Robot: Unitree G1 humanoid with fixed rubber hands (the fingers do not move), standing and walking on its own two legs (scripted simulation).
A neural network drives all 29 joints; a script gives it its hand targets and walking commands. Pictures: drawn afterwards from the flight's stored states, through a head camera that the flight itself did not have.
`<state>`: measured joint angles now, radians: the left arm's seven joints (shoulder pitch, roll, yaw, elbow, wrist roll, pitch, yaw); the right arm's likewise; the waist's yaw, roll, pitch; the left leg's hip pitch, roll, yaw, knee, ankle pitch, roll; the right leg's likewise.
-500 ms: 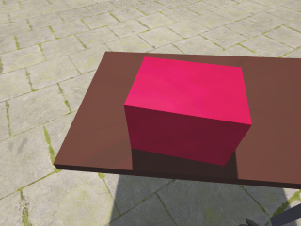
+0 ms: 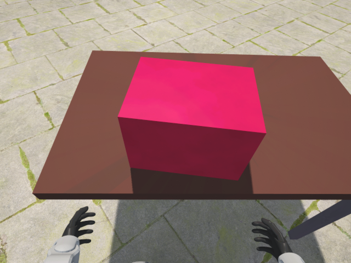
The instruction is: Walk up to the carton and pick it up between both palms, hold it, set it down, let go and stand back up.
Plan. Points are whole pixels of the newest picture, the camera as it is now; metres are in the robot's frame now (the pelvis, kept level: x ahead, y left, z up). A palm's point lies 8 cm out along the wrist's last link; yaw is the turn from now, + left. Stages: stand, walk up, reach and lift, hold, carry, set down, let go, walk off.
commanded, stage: reach and lift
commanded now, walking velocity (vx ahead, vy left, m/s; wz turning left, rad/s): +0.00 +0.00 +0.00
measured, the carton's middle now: (189, 119) +0.48 -0.01 +0.03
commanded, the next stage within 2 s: none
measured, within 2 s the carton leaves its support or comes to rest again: neither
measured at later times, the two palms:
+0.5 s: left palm (62, 230) +0.20 +0.28 -0.05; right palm (279, 227) +0.22 -0.22 -0.05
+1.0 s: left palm (60, 228) +0.19 +0.27 -0.02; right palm (295, 235) +0.19 -0.23 -0.01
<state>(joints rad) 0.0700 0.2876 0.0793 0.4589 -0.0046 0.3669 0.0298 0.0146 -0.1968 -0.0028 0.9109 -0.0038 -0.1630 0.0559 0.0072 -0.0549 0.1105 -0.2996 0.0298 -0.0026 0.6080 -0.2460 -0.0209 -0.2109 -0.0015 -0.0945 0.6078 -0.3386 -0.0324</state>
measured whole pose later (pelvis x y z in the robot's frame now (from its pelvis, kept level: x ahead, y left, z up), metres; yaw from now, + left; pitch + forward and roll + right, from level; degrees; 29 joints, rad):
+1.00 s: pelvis +0.04 +0.01 +0.02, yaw -3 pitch -3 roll +0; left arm 0.33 0.32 0.03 0.41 -0.20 -0.15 -0.03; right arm 0.29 -0.23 -0.01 0.52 0.21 -0.29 0.02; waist 0.04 -0.02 0.02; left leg -0.11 0.03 0.05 0.36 -0.19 -0.01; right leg -0.03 0.01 -0.03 0.33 -0.24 -0.01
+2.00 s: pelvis +0.04 +0.01 +0.02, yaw -4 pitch +0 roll +0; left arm -0.07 0.38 0.07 0.28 -0.32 0.11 -0.05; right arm 0.00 -0.41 -0.02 0.27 0.43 0.05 -0.02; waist 0.01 0.00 -0.01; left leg -0.16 0.02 0.04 0.34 -0.18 0.00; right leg -0.08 0.02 0.01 0.30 -0.22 -0.01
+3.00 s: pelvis +0.02 +0.02 +0.02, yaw -3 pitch +9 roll -1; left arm -0.83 0.52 0.01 0.66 -0.36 0.45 -0.01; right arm -0.79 -0.55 0.02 0.77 0.50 0.28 0.03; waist -0.01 -0.02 -0.10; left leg -0.40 0.02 0.02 0.39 -0.14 0.01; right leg -0.31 0.02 0.00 0.32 -0.17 0.00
